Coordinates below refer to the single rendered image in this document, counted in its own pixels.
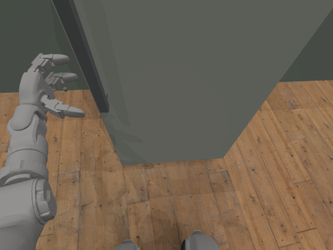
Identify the robot right shin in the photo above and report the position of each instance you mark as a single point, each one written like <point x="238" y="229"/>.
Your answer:
<point x="196" y="232"/>

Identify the left robot upper arm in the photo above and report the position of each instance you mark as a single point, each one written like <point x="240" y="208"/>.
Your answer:
<point x="25" y="208"/>

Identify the left robot forearm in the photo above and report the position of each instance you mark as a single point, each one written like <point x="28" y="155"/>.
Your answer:
<point x="28" y="148"/>

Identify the fridge door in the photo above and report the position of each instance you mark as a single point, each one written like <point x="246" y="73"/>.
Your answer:
<point x="185" y="77"/>

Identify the robot left hand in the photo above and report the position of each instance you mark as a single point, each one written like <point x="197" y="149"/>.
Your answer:
<point x="33" y="87"/>

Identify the handle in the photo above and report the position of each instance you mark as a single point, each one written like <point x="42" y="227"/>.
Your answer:
<point x="69" y="17"/>

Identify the right robot thigh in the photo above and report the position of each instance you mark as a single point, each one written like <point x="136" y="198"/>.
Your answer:
<point x="200" y="242"/>

